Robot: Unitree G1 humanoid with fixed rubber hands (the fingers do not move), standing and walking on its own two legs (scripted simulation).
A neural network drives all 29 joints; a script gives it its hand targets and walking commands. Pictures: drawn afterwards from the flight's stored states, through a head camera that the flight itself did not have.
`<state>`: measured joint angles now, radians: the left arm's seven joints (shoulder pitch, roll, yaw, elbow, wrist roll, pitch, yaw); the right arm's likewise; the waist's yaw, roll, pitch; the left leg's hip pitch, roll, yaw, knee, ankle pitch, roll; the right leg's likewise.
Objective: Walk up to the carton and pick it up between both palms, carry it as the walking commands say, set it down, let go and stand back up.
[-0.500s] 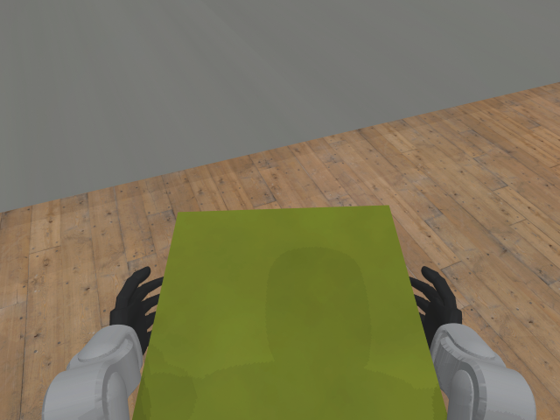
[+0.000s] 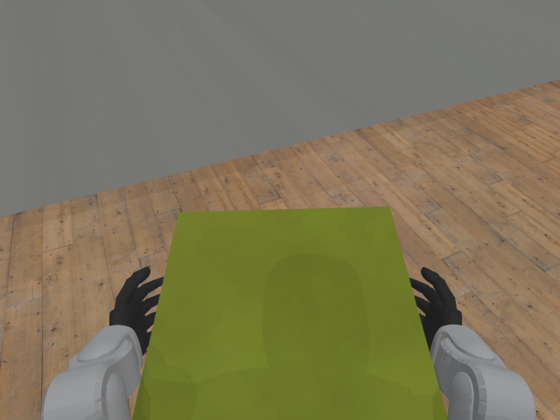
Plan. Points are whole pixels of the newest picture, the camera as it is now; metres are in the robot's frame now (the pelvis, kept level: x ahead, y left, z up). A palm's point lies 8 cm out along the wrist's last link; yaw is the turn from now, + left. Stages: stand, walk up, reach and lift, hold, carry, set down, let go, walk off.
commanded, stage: carry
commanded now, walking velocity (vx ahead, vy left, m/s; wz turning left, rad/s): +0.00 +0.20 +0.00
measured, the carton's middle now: (287, 339) +0.26 +0.00 +0.00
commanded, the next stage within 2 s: none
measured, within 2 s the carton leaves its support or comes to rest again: neither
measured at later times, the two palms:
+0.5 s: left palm (74, 383) +0.16 +0.22 +0.10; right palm (429, 392) +0.16 -0.15 +0.09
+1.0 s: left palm out of the picture +0.11 +0.27 +0.09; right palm out of the picture +0.12 -0.10 +0.09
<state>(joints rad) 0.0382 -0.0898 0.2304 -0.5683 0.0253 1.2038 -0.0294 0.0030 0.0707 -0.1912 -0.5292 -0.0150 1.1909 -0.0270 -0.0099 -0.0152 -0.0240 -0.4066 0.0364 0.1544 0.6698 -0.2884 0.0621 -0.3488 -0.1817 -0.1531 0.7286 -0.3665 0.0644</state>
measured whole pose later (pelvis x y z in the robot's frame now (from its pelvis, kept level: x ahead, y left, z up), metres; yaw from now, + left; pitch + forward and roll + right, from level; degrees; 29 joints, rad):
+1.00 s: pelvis -0.11 +0.08 +0.01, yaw -1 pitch -1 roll +1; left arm 0.04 -0.09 0.23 -0.57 0.02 1.19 -0.03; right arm 0.00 0.10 -0.21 -0.53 -0.01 1.18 -0.03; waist 0.03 -0.02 0.00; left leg -0.40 0.03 0.18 0.59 -0.18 0.06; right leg -0.32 -0.17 -0.16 0.68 -0.33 0.06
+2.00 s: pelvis -0.11 +0.07 +0.01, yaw -2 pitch +0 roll +1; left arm 0.04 -0.09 0.23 -0.57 0.02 1.19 -0.03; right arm 0.00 0.09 -0.20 -0.53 -0.01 1.19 -0.03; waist 0.03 -0.02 -0.01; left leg -0.41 0.04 0.18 0.56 -0.16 0.05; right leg -0.34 -0.16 -0.16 0.67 -0.32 0.04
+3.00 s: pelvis -0.11 +0.06 +0.01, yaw -2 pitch +1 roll +1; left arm 0.04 -0.09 0.23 -0.57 0.02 1.19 -0.03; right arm 0.00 0.09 -0.20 -0.53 -0.01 1.19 -0.03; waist 0.03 -0.02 -0.01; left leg -0.41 0.04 0.18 0.56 -0.16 0.05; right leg -0.34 -0.16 -0.16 0.67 -0.33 0.03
